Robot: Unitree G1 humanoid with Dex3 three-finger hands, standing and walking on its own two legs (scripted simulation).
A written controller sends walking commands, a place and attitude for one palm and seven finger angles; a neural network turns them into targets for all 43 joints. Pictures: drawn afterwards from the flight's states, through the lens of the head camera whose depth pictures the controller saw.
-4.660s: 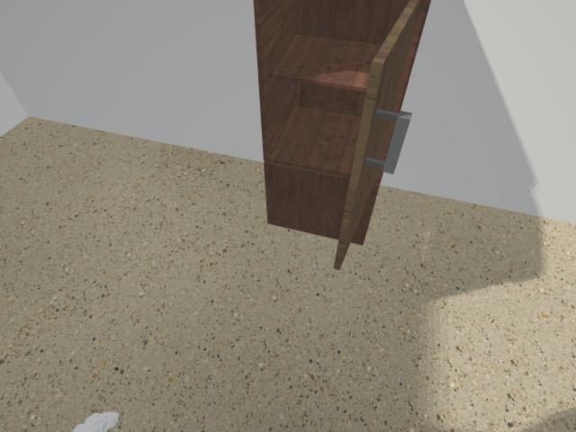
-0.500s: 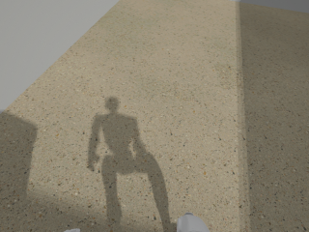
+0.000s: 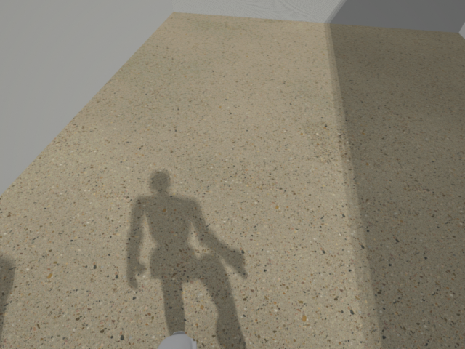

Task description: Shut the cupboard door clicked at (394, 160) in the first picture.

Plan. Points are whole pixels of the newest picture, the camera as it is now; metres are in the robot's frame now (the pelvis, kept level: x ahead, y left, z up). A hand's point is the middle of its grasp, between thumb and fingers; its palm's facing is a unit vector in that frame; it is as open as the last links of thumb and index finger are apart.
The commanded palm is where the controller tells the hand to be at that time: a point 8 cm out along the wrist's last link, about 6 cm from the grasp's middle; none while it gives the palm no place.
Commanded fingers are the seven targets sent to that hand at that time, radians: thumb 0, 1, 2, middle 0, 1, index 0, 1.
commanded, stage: walk around to get in front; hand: left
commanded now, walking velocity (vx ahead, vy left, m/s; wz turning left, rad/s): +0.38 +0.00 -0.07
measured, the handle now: out of the picture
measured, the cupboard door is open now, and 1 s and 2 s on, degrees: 82 82 82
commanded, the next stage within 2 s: walk to a spot facing it in 1.42 s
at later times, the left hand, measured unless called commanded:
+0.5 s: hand (148, 287) +0.28 +0.21 -0.17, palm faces -0.04 -0.98 -0.18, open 7.3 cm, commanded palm none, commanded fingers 0.00 0.90 0.90 -0.20 -0.30 -0.20 -0.30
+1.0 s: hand (190, 234) +0.42 +0.14 -0.17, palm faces +0.03 -0.99 -0.16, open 7.2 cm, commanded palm none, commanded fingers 0.00 0.90 0.90 -0.20 -0.30 -0.20 -0.30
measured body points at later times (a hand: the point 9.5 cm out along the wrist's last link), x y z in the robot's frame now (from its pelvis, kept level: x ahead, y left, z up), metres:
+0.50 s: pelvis +0.22 +0.03 +0.00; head +0.23 +0.03 +0.45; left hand +0.28 +0.26 -0.15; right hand +0.13 -0.19 -0.15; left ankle +0.17 +0.14 -0.74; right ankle +0.31 -0.13 -0.69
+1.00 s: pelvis +0.43 -0.03 +0.00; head +0.42 -0.02 +0.45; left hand +0.42 +0.19 -0.16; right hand +0.50 -0.28 -0.14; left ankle +0.56 +0.10 -0.69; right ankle +0.37 -0.12 -0.74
